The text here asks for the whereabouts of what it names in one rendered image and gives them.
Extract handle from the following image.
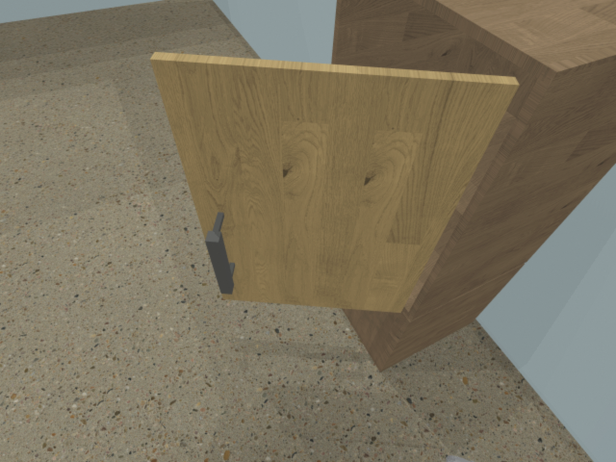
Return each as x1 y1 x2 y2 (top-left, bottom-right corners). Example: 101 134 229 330
205 212 235 295

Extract cupboard door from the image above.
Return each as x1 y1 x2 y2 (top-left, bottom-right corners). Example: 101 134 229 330
150 52 519 313

